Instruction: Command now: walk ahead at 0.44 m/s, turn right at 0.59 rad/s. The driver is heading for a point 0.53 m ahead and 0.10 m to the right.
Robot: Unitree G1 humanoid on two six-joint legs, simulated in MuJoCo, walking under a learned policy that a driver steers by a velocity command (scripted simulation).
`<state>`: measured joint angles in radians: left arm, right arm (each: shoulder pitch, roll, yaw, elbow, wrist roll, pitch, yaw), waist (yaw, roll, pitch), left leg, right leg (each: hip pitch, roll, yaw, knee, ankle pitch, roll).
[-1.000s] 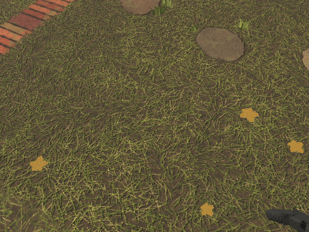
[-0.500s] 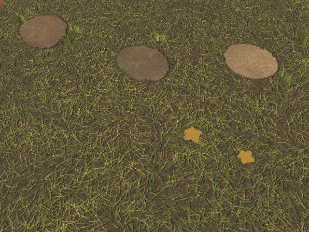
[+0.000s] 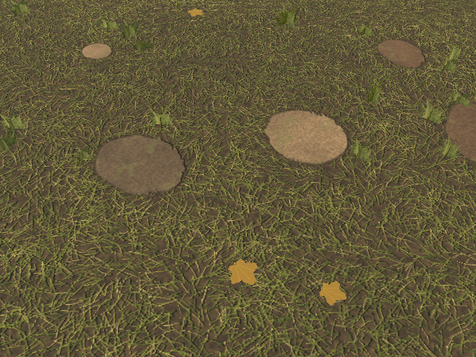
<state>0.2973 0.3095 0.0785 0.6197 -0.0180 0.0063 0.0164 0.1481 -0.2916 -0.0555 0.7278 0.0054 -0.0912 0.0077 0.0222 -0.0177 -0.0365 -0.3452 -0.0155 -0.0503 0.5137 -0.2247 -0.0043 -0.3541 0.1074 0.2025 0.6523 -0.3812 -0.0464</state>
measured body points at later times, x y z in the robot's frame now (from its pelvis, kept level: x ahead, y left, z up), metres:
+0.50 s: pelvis +0.23 -0.05 -0.02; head +0.28 -0.06 +0.43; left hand +0.54 +0.09 -0.08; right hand +0.11 -0.32 -0.14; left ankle +0.05 +0.13 -0.70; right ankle +0.31 -0.16 -0.73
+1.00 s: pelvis +0.47 -0.11 -0.01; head +0.50 -0.12 +0.44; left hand +0.68 +0.09 -0.13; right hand +0.53 -0.42 -0.09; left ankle +0.62 -0.08 -0.73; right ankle +0.32 -0.18 -0.69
